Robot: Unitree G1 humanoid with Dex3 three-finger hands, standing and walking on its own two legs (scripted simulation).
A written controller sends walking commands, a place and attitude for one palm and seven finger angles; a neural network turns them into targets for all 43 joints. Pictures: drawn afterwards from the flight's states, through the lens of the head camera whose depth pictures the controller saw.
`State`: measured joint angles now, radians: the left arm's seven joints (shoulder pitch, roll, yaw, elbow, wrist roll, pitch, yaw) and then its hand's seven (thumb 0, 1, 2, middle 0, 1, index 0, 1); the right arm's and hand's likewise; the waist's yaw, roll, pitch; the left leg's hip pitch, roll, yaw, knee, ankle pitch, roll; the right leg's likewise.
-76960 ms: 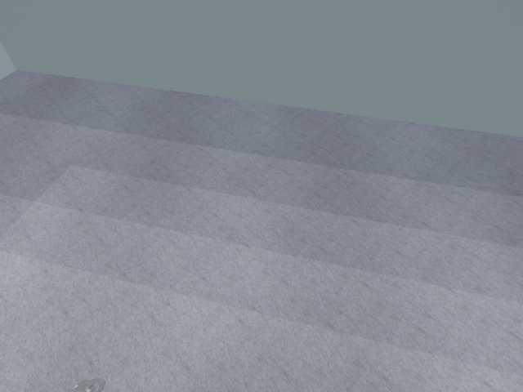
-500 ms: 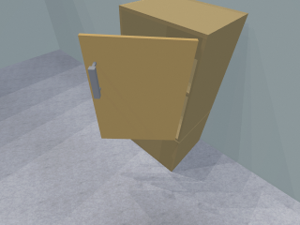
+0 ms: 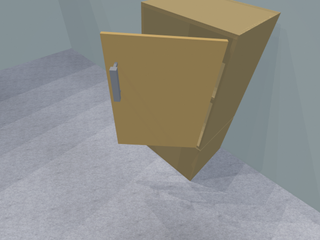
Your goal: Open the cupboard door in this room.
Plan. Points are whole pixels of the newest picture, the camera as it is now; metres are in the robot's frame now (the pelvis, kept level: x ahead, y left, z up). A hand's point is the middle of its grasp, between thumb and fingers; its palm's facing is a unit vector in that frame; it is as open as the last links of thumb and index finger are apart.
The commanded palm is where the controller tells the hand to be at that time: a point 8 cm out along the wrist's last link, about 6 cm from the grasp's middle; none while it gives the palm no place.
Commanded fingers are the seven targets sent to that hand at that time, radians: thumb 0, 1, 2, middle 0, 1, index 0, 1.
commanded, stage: come to a stop and stand still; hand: left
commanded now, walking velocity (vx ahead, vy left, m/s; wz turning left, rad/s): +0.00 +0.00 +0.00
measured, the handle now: (116, 82) +0.64 +0.22 +0.05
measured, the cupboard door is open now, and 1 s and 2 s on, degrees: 42 42 42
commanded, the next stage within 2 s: look again from close up in 0.10 s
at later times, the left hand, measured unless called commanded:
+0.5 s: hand out of the picture -0.04 +0.17 -0.18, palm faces +0.05 -0.99 -0.16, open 7.4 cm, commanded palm none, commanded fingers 0.00 0.90 0.90 -0.20 -0.30 -0.20 -0.30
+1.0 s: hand out of the picture +0.00 +0.15 -0.17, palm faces +0.05 -0.99 -0.13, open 7.4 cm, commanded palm none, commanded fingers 0.00 0.90 0.90 -0.20 -0.30 -0.20 -0.30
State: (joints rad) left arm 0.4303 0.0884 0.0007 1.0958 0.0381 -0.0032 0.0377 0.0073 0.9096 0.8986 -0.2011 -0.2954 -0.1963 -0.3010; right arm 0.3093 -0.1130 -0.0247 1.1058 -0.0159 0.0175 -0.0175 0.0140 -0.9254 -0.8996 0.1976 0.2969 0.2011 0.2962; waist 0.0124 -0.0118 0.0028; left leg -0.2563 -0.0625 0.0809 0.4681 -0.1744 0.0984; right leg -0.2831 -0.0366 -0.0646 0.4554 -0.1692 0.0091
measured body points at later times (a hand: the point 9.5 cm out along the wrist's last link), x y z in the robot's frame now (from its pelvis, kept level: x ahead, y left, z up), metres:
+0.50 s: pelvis +0.01 +0.01 +0.00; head -0.01 +0.02 +0.45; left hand -0.04 +0.22 -0.16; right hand +0.01 -0.21 -0.16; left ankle +0.06 +0.05 -0.74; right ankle +0.08 -0.13 -0.73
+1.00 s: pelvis +0.05 +0.00 +0.00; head +0.04 +0.00 +0.45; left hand +0.00 +0.20 -0.16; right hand +0.02 -0.22 -0.16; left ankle +0.06 +0.05 -0.74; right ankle +0.08 -0.13 -0.73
